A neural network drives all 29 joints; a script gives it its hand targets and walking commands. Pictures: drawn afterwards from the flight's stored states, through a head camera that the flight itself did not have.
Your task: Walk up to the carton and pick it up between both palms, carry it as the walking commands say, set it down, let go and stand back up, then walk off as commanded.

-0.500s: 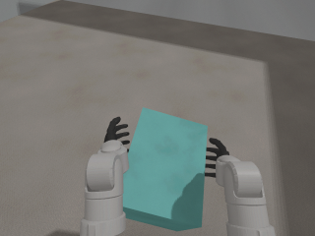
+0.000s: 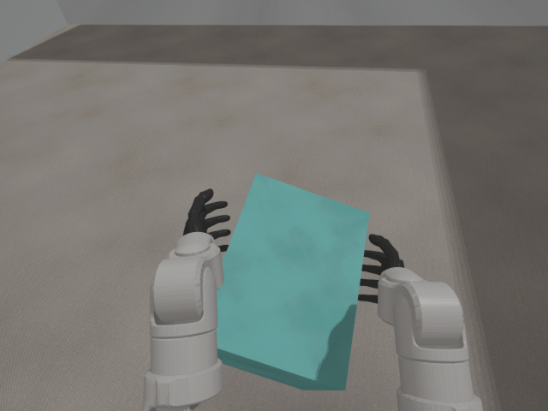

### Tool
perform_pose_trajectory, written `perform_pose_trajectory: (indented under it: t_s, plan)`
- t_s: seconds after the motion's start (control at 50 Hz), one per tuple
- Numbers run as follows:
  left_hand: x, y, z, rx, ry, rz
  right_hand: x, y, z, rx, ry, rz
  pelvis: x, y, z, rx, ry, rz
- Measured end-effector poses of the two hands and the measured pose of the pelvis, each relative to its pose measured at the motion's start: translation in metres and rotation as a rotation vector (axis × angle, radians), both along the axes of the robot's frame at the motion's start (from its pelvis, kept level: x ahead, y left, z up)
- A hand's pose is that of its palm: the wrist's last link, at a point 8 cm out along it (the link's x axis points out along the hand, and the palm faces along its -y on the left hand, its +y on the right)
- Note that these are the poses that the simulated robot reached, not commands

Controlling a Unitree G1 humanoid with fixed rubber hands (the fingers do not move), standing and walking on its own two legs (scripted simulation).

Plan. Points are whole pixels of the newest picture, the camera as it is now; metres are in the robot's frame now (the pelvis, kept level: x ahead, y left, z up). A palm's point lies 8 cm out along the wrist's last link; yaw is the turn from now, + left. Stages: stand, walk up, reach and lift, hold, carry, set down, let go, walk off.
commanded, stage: carry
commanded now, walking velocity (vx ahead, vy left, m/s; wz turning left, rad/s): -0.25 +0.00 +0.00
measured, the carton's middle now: (280, 284) +0.32 +0.00 +0.01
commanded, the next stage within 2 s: none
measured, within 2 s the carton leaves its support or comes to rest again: neither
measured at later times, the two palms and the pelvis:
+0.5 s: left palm out of the picture +0.12 +0.12 +0.12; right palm out of the picture +0.09 -0.13 +0.05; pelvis -0.19 -0.01 -0.01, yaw +0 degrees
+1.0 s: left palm out of the picture -0.09 +0.17 +0.11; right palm out of the picture -0.12 -0.09 +0.06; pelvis -0.39 +0.01 +0.00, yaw +2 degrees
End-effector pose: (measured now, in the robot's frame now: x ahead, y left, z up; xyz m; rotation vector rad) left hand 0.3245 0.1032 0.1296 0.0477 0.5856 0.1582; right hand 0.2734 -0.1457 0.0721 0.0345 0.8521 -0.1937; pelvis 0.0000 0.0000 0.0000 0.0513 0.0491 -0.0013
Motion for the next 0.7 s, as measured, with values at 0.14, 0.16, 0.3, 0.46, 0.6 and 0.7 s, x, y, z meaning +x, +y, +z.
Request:
perform_pose_trajectory:
  t_s: [0.14, 0.16, 0.3, 0.46, 0.6, 0.7]
  plan:
    - [-0.071, 0.051, -0.023, -0.042, 0.032, 0.082, -0.050, 0.044, -0.007, -0.057, 0.040, 0.098, -0.056, 0.019, -0.006, -0.027, -0.008, 0.022]
    - [-0.083, 0.058, -0.026, -0.045, 0.052, 0.096, -0.058, 0.050, -0.008, -0.063, 0.060, 0.117, -0.063, 0.020, -0.004, -0.043, -0.012, 0.022]
    - [-0.141, 0.072, -0.024, -0.096, 0.044, 0.172, -0.101, 0.063, -0.001, -0.084, 0.061, 0.169, -0.114, 0.016, 0.002, -0.092, -0.013, 0.033]
    - [-0.186, 0.031, -0.012, -0.051, -0.002, 0.112, -0.165, 0.027, -0.009, -0.029, 0.021, 0.106, -0.177, 0.000, -0.006, -0.083, 0.009, 0.008]
    - [-0.237, -0.014, -0.013, 0.018, 0.051, -0.009, -0.245, -0.010, -0.022, 0.030, 0.070, 0.025, -0.234, -0.010, 0.001, -0.017, -0.009, -0.009]
    - [-0.268, -0.018, 0.000, 0.000, -0.003, -0.037, -0.280, -0.013, -0.009, 0.022, 0.023, -0.008, -0.272, -0.009, 0.002, 0.000, 0.001, -0.004]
